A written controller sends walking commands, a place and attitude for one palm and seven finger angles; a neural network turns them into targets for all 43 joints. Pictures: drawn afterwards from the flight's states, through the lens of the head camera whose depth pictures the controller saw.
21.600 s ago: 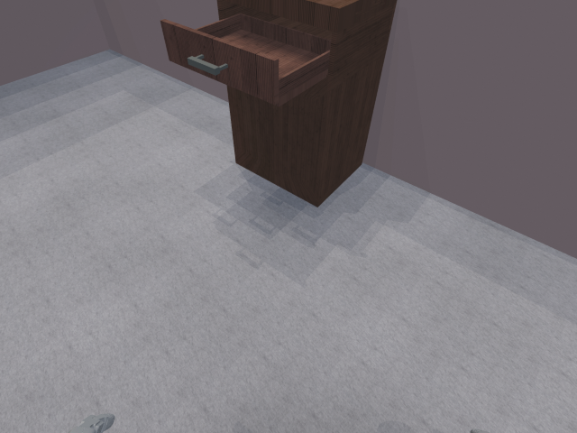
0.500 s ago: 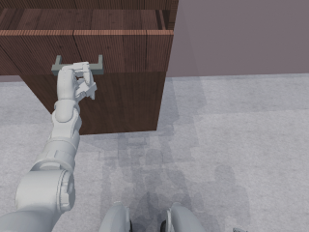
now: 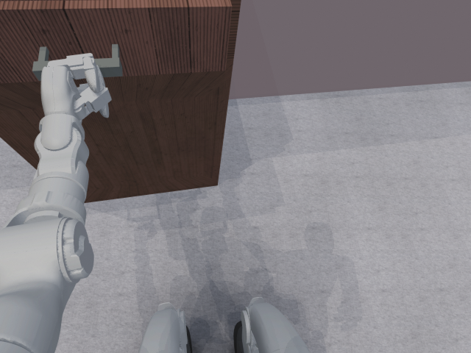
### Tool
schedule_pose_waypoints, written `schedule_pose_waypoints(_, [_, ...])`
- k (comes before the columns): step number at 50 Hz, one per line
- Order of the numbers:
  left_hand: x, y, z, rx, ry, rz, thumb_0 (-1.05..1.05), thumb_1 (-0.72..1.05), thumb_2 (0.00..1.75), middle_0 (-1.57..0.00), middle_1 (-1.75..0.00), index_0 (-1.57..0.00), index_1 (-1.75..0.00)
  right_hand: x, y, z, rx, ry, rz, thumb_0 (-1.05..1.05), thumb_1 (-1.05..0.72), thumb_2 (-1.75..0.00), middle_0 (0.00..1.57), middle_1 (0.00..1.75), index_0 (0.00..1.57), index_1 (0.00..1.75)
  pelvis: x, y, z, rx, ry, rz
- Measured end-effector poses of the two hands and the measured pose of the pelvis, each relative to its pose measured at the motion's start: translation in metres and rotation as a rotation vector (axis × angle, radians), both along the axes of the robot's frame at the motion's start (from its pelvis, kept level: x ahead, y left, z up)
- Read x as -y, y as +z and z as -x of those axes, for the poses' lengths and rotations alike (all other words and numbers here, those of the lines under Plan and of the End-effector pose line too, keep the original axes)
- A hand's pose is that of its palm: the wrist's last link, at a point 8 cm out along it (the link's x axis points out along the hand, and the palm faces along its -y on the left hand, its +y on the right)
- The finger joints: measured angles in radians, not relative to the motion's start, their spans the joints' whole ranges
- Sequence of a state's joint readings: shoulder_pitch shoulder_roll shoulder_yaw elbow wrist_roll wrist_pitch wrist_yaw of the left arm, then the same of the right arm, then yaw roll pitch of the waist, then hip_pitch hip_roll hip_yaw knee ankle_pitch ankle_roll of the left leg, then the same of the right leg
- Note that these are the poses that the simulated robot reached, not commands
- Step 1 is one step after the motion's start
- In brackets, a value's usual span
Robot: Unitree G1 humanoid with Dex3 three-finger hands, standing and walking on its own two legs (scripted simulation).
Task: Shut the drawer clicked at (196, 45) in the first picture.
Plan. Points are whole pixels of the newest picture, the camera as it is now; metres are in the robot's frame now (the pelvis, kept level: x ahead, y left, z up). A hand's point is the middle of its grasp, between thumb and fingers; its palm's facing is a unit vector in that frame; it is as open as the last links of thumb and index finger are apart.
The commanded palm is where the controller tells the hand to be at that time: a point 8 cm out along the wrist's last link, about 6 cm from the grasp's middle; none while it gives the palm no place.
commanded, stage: push the drawer shut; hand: left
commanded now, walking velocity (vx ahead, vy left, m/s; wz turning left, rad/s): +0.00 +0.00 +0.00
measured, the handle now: (80, 60) +0.60 +0.20 +0.07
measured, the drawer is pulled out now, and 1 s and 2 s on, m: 0.04 0.00 0.00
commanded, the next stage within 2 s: pull the fist back off the drawer in 0.64 s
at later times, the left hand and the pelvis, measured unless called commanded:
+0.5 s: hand (101, 73) +0.57 +0.17 +0.07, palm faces +0.08 -1.00 -0.04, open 2.7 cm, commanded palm +0.58 +0.19 +0.07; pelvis +0.00 +0.01 -0.01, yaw +0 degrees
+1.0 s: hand (97, 71) +0.57 +0.17 +0.07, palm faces +0.09 -1.00 -0.05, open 2.7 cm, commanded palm +0.58 +0.19 +0.07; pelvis -0.03 +0.01 -0.02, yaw -1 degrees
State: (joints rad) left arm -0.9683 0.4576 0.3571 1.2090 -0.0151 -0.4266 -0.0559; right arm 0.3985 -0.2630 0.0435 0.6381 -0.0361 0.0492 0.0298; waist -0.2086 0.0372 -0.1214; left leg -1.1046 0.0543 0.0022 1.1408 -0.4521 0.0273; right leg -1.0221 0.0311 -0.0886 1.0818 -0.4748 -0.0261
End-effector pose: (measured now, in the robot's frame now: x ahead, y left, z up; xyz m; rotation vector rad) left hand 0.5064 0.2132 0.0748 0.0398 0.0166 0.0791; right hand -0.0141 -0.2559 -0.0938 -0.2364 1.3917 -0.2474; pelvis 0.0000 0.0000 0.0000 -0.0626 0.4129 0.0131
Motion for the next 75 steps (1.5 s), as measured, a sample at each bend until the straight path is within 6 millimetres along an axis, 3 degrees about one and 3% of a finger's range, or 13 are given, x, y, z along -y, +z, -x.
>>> schedule_pose_waypoints(12, [-0.005, -0.001, -0.023, 0.003, 0.007, 0.007, -0.1, 0.72, 0.91, -1.4, -1.6, -1.4, -1.6, -0.009, 0.0, 0.005, -0.03, -0.001, 0.013, 0.01, -0.9, -0.9, 0.2, 0.3, 0.2, 0.3, -0.007, -0.006, 0.0, -0.033, 0.005, 0.016])
schedule_pose_waypoints(21, [-0.006, 0.001, -0.039, 0.004, 0.006, 0.003, -0.07, 0.73, 0.91, -1.4, -1.6, -1.4, -1.6, -0.015, 0.001, 0.022, -0.083, -0.015, 0.018, 0.01, -0.9, -0.9, 0.2, 0.3, 0.2, 0.3, -0.012, -0.01, 0.002, -0.058, 0.007, 0.027])
schedule_pose_waypoints(35, [-0.011, 0.001, -0.041, -0.009, 0.016, -0.003, -0.09, 0.63, 0.96, -1.4, -1.6, -1.4, -1.6, -0.02, 0.001, 0.05, -0.116, -0.018, 0.036, 0.01, -0.9, -0.9, 0.2, 0.3, 0.2, 0.3, -0.011, -0.018, 0.016, -0.074, 0.017, 0.042])
schedule_pose_waypoints(50, [-0.012, 0.002, -0.042, -0.023, 0.008, -0.009, -0.09, 0.62, 0.95, -1.4, -1.6, -1.4, -1.6, -0.018, 0.0, 0.064, -0.103, -0.008, 0.052, 0.01, -0.9, -0.9, 0.2, 0.3, 0.2, 0.3, -0.01, -0.024, 0.029, -0.085, 0.013, 0.048])
schedule_pose_waypoints(62, [-0.013, -0.002, -0.04, -0.012, 0.0, 0.007, -0.12, 0.65, 0.9, -1.4, -1.6, -1.4, -1.6, -0.02, -0.003, 0.053, -0.095, -0.008, 0.026, 0.01, -0.9, -0.9, 0.2, 0.3, 0.2, 0.3, -0.012, -0.022, 0.023, -0.083, 0.003, 0.043])
schedule_pose_waypoints(71, [-0.01, -0.014, -0.031, -0.054, 0.023, 0.019, -0.03, 0.82, 0.89, -1.4, -1.6, -1.4, -1.6, -0.023, 0.002, 0.022, -0.061, -0.019, -0.015, 0.01, -0.9, -0.9, 0.2, 0.3, 0.2, 0.3, -0.014, -0.007, 0.001, -0.058, -0.014, 0.026])
schedule_pose_waypoints(75, [-0.012, -0.009, -0.032, -0.013, 0.04, 0.015, -0.01, 0.86, 0.9, -1.4, -1.6, -1.4, -1.6, -0.021, 0.003, 0.005, -0.051, -0.016, -0.02, 0.01, -0.9, -0.9, 0.2, 0.3, 0.2, 0.3, -0.013, -0.002, -0.01, -0.051, -0.015, 0.021])
